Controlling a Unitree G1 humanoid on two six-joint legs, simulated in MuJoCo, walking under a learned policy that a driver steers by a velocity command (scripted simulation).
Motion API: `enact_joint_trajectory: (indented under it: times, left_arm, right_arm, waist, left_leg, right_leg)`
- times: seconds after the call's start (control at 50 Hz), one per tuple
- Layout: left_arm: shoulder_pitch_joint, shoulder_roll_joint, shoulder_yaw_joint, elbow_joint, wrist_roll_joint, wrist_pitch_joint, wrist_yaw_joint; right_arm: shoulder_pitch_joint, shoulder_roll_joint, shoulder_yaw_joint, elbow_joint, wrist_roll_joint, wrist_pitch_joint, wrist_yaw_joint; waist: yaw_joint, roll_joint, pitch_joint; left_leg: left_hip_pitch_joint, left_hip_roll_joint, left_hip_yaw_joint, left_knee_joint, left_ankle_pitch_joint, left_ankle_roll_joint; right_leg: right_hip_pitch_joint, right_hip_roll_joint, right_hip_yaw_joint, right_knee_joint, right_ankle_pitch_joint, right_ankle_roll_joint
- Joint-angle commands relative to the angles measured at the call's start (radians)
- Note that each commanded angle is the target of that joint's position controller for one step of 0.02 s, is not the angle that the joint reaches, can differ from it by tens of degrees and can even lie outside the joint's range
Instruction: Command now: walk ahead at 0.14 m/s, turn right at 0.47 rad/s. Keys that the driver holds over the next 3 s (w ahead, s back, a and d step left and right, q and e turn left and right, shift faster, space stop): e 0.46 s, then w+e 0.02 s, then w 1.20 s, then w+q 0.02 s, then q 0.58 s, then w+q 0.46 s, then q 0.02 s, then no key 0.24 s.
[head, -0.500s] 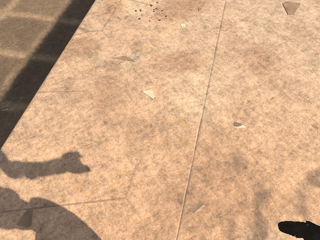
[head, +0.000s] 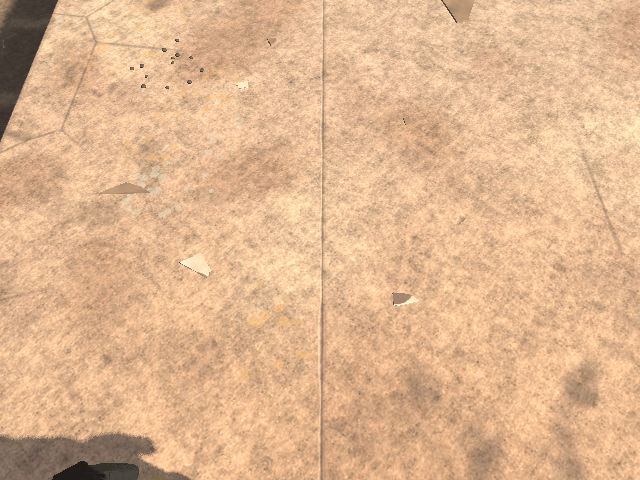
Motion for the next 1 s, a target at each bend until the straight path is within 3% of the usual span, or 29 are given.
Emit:
enact_joint_trajectory:
  times: [0.02, 0.04, 0.08, 0.12, 0.16, 0.24, 0.32, 0.36, 0.38, 0.4, 0.42, 0.44, 0.46, 0.48, 0.5, 0.52, 0.56, 0.64, 0.7, 0.74, 0.76, 0.78, 0.8, 0.82, 0.84, 0.86, 0.88, 0.92, 1.0]
  left_arm:
    - [0.122, 0.153, 0.052, -0.073, -0.015, 0.016, 0.022]
    - [0.090, 0.136, 0.045, -0.079, -0.019, 0.026, 0.029]
    - [0.050, 0.143, 0.048, -0.090, 0.000, 0.037, 0.035]
    - [0.041, 0.158, 0.056, -0.092, 0.006, 0.041, 0.041]
    - [0.053, 0.177, 0.065, -0.089, -0.002, 0.048, 0.055]
    - [0.037, 0.179, 0.069, -0.099, -0.010, 0.076, 0.073]
    - [0.058, 0.172, 0.071, -0.099, -0.010, 0.093, 0.073]
    - [0.045, 0.165, 0.069, -0.103, -0.020, 0.101, 0.075]
    - [0.058, 0.148, 0.064, -0.100, -0.027, 0.104, 0.076]
    - [0.105, 0.096, 0.050, -0.098, -0.023, 0.105, 0.075]
    - [0.077, 0.112, 0.059, -0.139, -0.030, 0.094, 0.072]
    - [0.102, 0.193, 0.083, -0.115, -0.009, 0.084, 0.070]
    - [0.126, 0.211, 0.095, -0.086, -0.019, 0.088, 0.068]
    - [0.150, 0.186, 0.091, -0.059, -0.020, 0.101, 0.072]
    - [0.143, 0.155, 0.081, -0.060, -0.015, 0.108, 0.072]
    - [0.128, 0.120, 0.069, -0.069, -0.015, 0.109, 0.067]
    - [0.064, 0.093, 0.054, -0.096, -0.023, 0.095, 0.057]
    - [0.005, 0.053, 0.029, -0.106, -0.017, 0.058, 0.043]
    - [0.008, 0.059, 0.024, -0.094, -0.022, 0.036, 0.031]
    - [0.053, 0.066, 0.027, -0.074, -0.029, 0.025, 0.026]
    - [0.100, 0.065, 0.029, -0.051, -0.030, 0.023, 0.026]
    - [0.167, 0.077, 0.037, -0.025, -0.033, 0.024, 0.031]
    - [0.269, 0.100, 0.046, -0.005, -0.034, 0.025, 0.041]
    - [0.361, 0.204, 0.065, -0.002, -0.016, 0.029, 0.054]
    - [0.386, 0.253, 0.081, 0.005, -0.008, 0.019, 0.044]
    - [0.340, 0.177, 0.058, 0.003, -0.016, 0.004, 0.037]
    - [0.302, 0.132, 0.042, 0.001, -0.013, -0.007, 0.034]
    - [0.235, 0.105, 0.031, -0.005, -0.010, -0.011, 0.032]
    - [0.231, 0.107, 0.032, 0.013, -0.009, -0.013, 0.043]
  right_arm:
    - [0.020, -0.136, -0.021, -0.099, 0.021, -0.011, 0.008]
    - [-0.010, -0.132, -0.023, -0.102, 0.011, 0.001, -0.003]
    - [0.004, -0.124, -0.026, -0.108, 0.006, 0.025, -0.012]
    - [0.024, -0.091, -0.019, -0.097, 0.001, 0.030, -0.020]
    - [0.004, -0.083, -0.017, -0.099, -0.002, 0.033, -0.027]
    - [-0.059, -0.081, -0.019, -0.114, 0.006, 0.039, -0.024]
    - [-0.089, -0.086, -0.026, -0.129, 0.015, 0.016, -0.011]
    - [-0.047, -0.089, -0.035, -0.117, 0.019, 0.003, -0.002]
    - [-0.017, -0.111, -0.045, -0.109, 0.015, -0.001, -0.002]
    - [0.000, -0.183, -0.062, -0.117, -0.004, 0.003, -0.007]
    - [-0.029, -0.241, -0.077, -0.111, -0.038, 0.015, -0.005]
    - [-0.076, -0.182, -0.064, -0.143, -0.041, 0.011, -0.007]
    - [-0.123, -0.133, -0.052, -0.158, -0.028, 0.011, -0.014]
    - [-0.137, -0.112, -0.047, -0.162, -0.010, 0.013, -0.018]
    - [-0.118, -0.099, -0.043, -0.155, 0.008, 0.014, -0.022]
    - [-0.089, -0.099, -0.039, -0.146, 0.014, 0.017, -0.026]
    - [-0.024, -0.110, -0.042, -0.130, 0.011, 0.018, -0.028]
    - [0.022, -0.142, -0.052, -0.105, 0.017, 0.001, -0.016]
    - [0.035, -0.174, -0.062, -0.088, 0.031, -0.006, 0.001]
    - [0.035, -0.182, -0.062, -0.076, 0.045, -0.003, 0.013]
    - [0.031, -0.172, -0.057, -0.072, 0.050, -0.002, 0.018]
    - [0.035, -0.138, -0.045, -0.066, 0.045, -0.006, 0.023]
    - [0.013, -0.073, -0.023, -0.071, 0.030, -0.015, 0.030]
    - [-0.023, 0.016, 0.004, -0.119, 0.001, -0.033, 0.039]
    - [-0.057, -0.071, -0.020, -0.153, 0.030, -0.052, 0.031]
    - [-0.069, -0.133, -0.040, -0.148, 0.047, -0.059, 0.031]
    - [-0.067, -0.134, -0.042, -0.135, 0.050, -0.063, 0.036]
    - [-0.067, -0.116, -0.043, -0.119, 0.026, -0.066, 0.041]
    - [-0.105, -0.049, -0.021, -0.120, 0.018, -0.060, 0.051]
  waist:
    - [0.076, -0.016, -0.323]
    - [0.056, 0.019, -0.242]
    - [0.006, -0.039, -0.182]
    - [-0.004, -0.072, -0.185]
    - [0.007, -0.075, -0.215]
    - [0.028, -0.109, -0.201]
    - [0.049, -0.154, -0.182]
    - [0.020, -0.159, -0.179]
    - [0.008, -0.138, -0.177]
    - [0.033, 0.029, -0.199]
    - [0.055, 0.327, -0.118]
    - [0.050, 0.243, -0.120]
    - [0.067, 0.168, -0.118]
    - [0.070, 0.127, -0.123]
    - [0.047, 0.134, -0.112]
    - [0.032, 0.149, -0.098]
    - [-0.012, 0.179, -0.077]
    - [-0.041, 0.187, -0.062]
    - [-0.038, 0.196, -0.034]
    - [-0.003, 0.175, -0.029]
    - [0.027, 0.156, -0.035]
    - [0.061, 0.130, -0.066]
    - [0.112, 0.073, -0.124]
    - [0.131, -0.197, -0.186]
    - [0.150, -0.243, -0.139]
    - [0.133, -0.168, -0.049]
    - [0.113, -0.162, -0.002]
    - [0.076, -0.120, 0.027]
    - [0.064, -0.078, 0.004]
  left_leg:
    - [-0.437, 0.038, -0.127, 0.330, 0.045, -0.014]
    - [-0.417, 0.065, -0.124, 0.263, 0.091, -0.019]
    - [-0.300, 0.070, -0.115, 0.135, 0.132, -0.026]
    - [-0.246, 0.051, -0.093, 0.014, 0.144, -0.044]
    - [-0.232, 0.043, -0.102, -0.064, 0.186, -0.061]
    - [-0.197, 0.028, -0.118, -0.191, 0.275, -0.066]
    - [-0.154, 0.009, -0.122, -0.349, 0.248, -0.044]
    - [-0.061, 0.004, -0.104, -0.533, 0.316, -0.015]
    - [0.028, 0.049, -0.118, -0.644, 0.384, 0.010]
    - [0.138, 0.260, -0.290, -0.709, 0.402, 0.088]
    - [0.086, 0.413, -0.526, -0.771, 0.547, 0.241]
    - [0.061, 0.445, -0.523, -0.755, 0.605, 0.285]
    - [0.056, 0.389, -0.412, -0.727, 0.629, 0.247]
    - [0.084, 0.324, -0.326, -0.726, 0.512, 0.200]
    - [0.112, 0.300, -0.306, -0.744, 0.381, 0.189]
    - [0.118, 0.280, -0.287, -0.773, 0.278, 0.190]
    - [0.160, 0.268, -0.279, -0.821, 0.141, 0.199]
    - [0.167, 0.284, -0.247, -0.854, 0.158, 0.208]
    - [0.070, 0.284, -0.207, -0.856, 0.198, 0.217]
    - [0.020, 0.288, -0.201, -0.826, 0.190, 0.217]
    - [-0.026, 0.278, -0.189, -0.791, 0.193, 0.206]
    - [-0.092, 0.256, -0.166, -0.729, 0.210, 0.179]
    - [-0.195, 0.203, -0.099, -0.574, 0.205, 0.124]
    - [-0.434, 0.089, 0.035, -0.203, 0.078, 0.038]
    - [-0.595, 0.062, -0.017, -0.002, -0.021, 0.028]
    - [-0.660, 0.120, -0.060, 0.083, 0.049, 0.038]
    - [-0.672, 0.142, -0.068, 0.086, 0.152, 0.052]
    - [-0.639, 0.168, -0.067, 0.030, 0.287, 0.044]
    - [-0.535, 0.150, -0.028, -0.154, 0.472, -0.002]
  right_leg:
    - [0.612, -0.320, 0.483, -0.171, 0.355, -0.245]
    - [0.473, -0.290, 0.434, -0.207, 0.284, -0.217]
    - [0.282, -0.232, 0.389, -0.259, 0.203, -0.193]
    - [0.219, -0.202, 0.345, -0.259, 0.258, -0.189]
    - [0.221, -0.195, 0.348, -0.247, 0.231, -0.186]
    - [0.182, -0.157, 0.390, -0.262, -0.089, -0.140]
    - [0.232, -0.158, 0.475, -0.233, -0.129, -0.123]
    - [0.241, -0.139, 0.496, -0.187, -0.090, -0.095]
    - [0.202, -0.101, 0.475, -0.142, -0.129, -0.057]
    - [0.097, -0.016, 0.362, 0.043, -0.355, 0.003]
    - [-0.094, 0.128, 0.145, 0.247, -0.514, 0.059]
    - [-0.093, 0.053, 0.173, 0.458, -0.496, 0.099]
    - [-0.087, 0.044, 0.163, 0.539, -0.434, 0.115]
    - [-0.102, 0.026, 0.137, 0.582, -0.362, 0.132]
    - [-0.145, 0.012, 0.129, 0.618, -0.303, 0.143]
    - [-0.165, 0.002, 0.108, 0.618, -0.274, 0.147]
    - [-0.190, -0.007, 0.066, 0.537, -0.251, 0.153]
    - [-0.072, -0.047, 0.020, 0.262, -0.255, 0.133]
    - [0.107, -0.042, -0.035, 0.085, -0.279, 0.097]
    - [0.232, -0.030, -0.052, -0.067, -0.191, 0.064]
    - [0.335, -0.018, -0.064, -0.148, -0.132, 0.047]
    - [0.472, -0.018, -0.049, -0.173, -0.127, 0.032]
    - [0.641, -0.106, 0.067, -0.188, -0.151, 0.008]
    - [0.812, -0.346, 0.414, -0.247, -0.189, -0.083]
    - [0.725, -0.456, 0.642, -0.339, -0.374, -0.224]
    - [0.682, -0.419, 0.595, -0.363, -0.478, -0.224]
    - [0.643, -0.363, 0.507, -0.381, -0.465, -0.192]
    - [0.579, -0.304, 0.379, -0.411, -0.250, -0.155]
    - [0.506, -0.240, 0.190, -0.437, 0.067, -0.137]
